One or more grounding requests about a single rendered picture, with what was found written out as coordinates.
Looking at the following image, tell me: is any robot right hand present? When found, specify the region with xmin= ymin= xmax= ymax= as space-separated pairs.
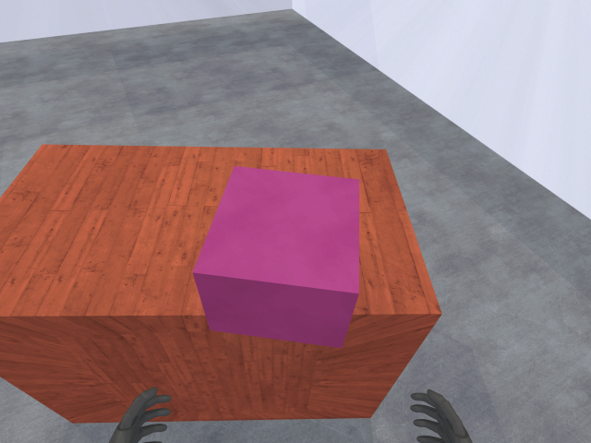
xmin=410 ymin=389 xmax=473 ymax=443

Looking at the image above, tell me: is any robot left hand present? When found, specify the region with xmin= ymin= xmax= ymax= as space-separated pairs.
xmin=109 ymin=387 xmax=172 ymax=443

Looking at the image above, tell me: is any pedestal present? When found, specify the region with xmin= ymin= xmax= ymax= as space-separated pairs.
xmin=0 ymin=144 xmax=442 ymax=424

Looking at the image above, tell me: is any carton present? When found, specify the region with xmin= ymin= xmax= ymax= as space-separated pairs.
xmin=193 ymin=166 xmax=359 ymax=348

